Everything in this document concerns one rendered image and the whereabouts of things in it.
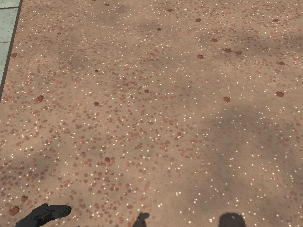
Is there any left robot hand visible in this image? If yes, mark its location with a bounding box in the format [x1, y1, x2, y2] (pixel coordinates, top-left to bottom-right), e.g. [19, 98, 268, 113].
[15, 203, 72, 227]

